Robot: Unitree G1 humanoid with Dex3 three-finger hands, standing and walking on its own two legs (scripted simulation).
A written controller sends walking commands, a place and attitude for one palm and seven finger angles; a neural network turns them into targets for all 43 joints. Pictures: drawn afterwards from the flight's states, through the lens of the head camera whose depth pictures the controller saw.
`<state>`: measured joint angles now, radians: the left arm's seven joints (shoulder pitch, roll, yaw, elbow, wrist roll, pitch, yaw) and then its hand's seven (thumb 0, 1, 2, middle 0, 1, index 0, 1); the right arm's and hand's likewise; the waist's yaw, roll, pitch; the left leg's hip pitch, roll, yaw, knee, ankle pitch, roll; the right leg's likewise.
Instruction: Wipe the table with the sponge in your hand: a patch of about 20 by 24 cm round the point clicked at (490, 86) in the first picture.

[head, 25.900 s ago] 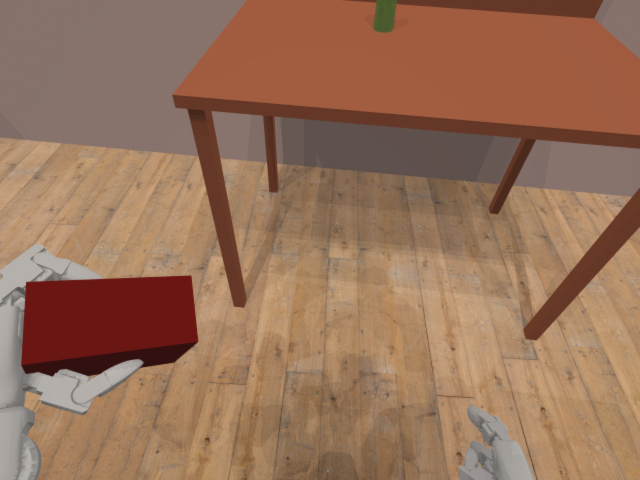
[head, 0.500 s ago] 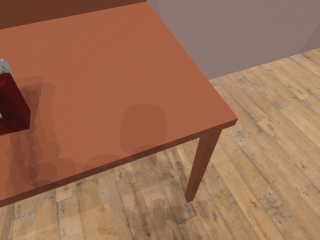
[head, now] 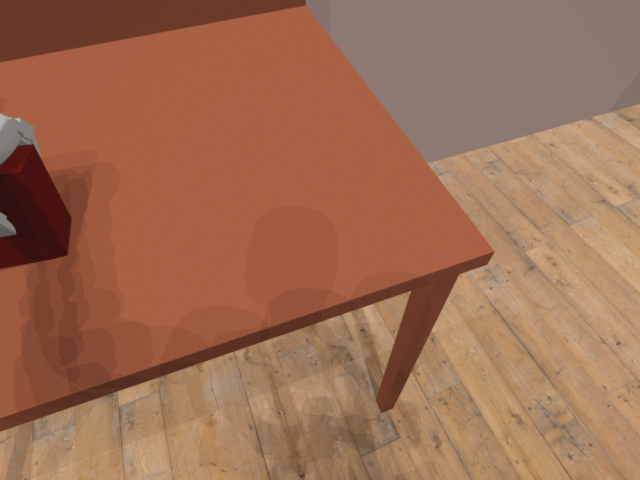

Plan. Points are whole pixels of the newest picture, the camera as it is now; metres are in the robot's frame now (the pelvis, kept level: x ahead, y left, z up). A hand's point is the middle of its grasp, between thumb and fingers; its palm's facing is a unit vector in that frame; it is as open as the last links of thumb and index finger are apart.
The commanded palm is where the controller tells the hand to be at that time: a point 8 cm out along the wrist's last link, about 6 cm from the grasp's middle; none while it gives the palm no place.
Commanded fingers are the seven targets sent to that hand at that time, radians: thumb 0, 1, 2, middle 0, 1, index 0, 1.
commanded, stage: slide across to the middle lane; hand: left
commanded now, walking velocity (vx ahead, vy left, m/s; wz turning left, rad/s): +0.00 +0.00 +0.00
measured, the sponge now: (11, 223) +0.37 +0.42 +0.11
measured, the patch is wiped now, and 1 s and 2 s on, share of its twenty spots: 0.40 0.40 0.70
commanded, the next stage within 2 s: wipe back along the middle lane in 0.70 s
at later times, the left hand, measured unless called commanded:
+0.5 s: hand (32, 159) +0.41 +0.37 +0.18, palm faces -0.09 +0.07 -0.99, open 10.2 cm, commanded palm +0.39 +0.36 +0.24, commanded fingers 0.00 0.10 1.30 -1.20 -1.60 -1.20 -1.60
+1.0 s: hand (77, 162) +0.41 +0.32 +0.17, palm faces -0.06 +0.07 -1.00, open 10.2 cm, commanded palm +0.39 +0.31 +0.22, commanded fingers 0.00 0.10 1.30 -1.20 -1.60 -1.20 -1.60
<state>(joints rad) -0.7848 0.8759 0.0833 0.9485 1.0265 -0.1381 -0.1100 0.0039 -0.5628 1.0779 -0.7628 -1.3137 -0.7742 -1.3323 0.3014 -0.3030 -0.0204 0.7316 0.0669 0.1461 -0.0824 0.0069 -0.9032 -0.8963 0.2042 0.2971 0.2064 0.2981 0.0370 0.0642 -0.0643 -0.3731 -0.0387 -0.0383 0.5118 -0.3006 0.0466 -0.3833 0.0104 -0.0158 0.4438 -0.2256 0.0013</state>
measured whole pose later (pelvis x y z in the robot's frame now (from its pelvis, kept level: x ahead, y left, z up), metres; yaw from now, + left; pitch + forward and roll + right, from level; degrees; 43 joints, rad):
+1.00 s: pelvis +0.00 +0.00 +0.01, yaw +0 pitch +5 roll -1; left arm -0.76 0.65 -0.07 0.71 1.00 0.17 -0.12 0.00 -0.53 1.07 -0.71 -1.36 -0.73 -1.38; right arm 0.18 -0.29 0.03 0.71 0.05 0.10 -0.07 0.01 -0.90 -0.90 0.20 0.30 0.21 0.30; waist 0.04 0.08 -0.05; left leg -0.24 -0.05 -0.03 0.41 -0.26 0.04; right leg -0.27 0.00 0.00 0.39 -0.21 0.00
